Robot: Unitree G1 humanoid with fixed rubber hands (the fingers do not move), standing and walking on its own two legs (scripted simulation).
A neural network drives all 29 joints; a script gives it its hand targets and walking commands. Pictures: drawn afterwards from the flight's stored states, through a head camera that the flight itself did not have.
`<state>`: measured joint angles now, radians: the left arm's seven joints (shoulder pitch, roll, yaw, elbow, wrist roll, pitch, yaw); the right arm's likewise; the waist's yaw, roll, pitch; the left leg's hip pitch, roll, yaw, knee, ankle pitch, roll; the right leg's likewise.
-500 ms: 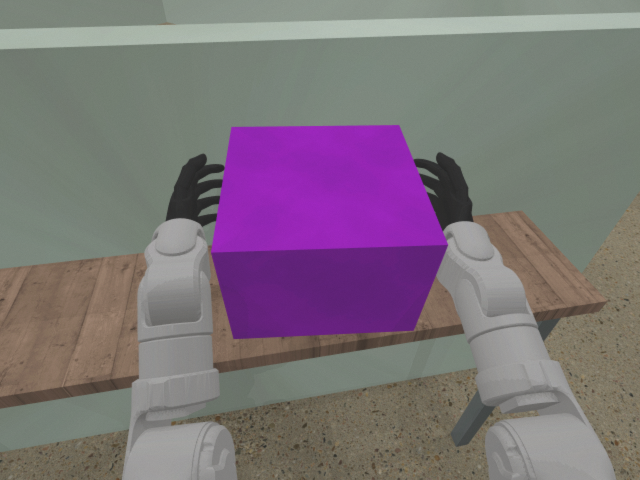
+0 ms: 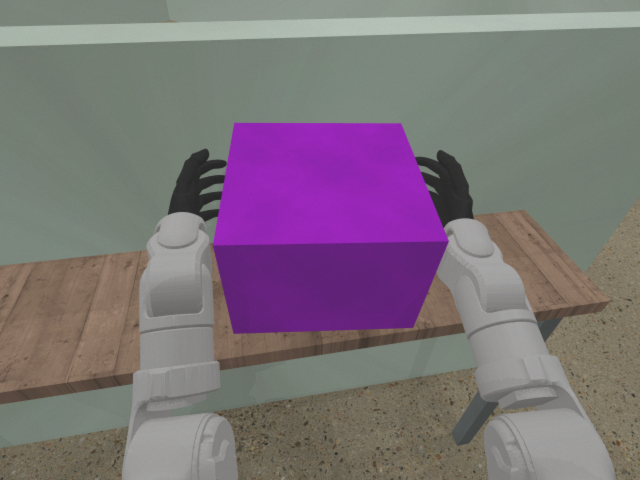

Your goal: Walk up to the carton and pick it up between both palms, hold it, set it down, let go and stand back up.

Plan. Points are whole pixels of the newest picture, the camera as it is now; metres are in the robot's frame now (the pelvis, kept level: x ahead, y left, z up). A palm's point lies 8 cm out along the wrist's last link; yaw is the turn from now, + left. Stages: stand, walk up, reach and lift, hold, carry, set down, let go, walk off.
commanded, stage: hold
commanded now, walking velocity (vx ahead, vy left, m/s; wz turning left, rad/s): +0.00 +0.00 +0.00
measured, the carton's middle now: (321, 223) +0.38 +0.00 +0.16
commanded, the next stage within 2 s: none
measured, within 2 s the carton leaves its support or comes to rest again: neither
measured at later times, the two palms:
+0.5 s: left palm (188, 218) +0.36 +0.16 +0.19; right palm (452, 218) +0.36 -0.15 +0.19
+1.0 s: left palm (189, 218) +0.36 +0.16 +0.19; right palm (452, 218) +0.36 -0.15 +0.18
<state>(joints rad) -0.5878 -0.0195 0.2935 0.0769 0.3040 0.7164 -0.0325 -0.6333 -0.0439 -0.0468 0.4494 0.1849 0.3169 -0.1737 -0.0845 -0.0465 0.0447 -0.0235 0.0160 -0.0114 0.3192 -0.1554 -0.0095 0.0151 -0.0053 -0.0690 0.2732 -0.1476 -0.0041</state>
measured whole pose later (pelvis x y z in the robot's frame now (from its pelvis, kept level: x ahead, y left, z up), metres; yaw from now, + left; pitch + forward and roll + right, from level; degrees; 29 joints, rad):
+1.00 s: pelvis +0.00 +0.00 +0.00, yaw +0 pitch -8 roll -1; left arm -0.56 -0.03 0.29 0.05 0.30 0.72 -0.03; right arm -0.61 -0.06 -0.03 0.43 0.21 0.31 -0.18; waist -0.09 -0.05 0.05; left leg -0.02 0.02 -0.01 0.32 -0.16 -0.01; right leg 0.03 0.00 -0.06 0.27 -0.15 0.00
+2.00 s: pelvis +0.00 +0.00 +0.00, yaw +0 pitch -8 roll -1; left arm -0.56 -0.03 0.29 0.06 0.30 0.71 -0.03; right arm -0.62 -0.05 -0.03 0.44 0.20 0.31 -0.18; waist -0.09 -0.04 0.05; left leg -0.01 0.02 -0.02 0.32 -0.16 -0.01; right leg 0.03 0.00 -0.07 0.27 -0.15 -0.01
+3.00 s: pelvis +0.00 +0.00 +0.00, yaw +0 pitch -8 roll -1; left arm -0.57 -0.02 0.29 0.06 0.30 0.71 -0.03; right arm -0.62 -0.05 -0.04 0.44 0.20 0.30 -0.18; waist -0.08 -0.05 0.05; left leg -0.02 0.01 -0.01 0.32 -0.16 -0.01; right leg 0.02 0.00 -0.06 0.27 -0.15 0.00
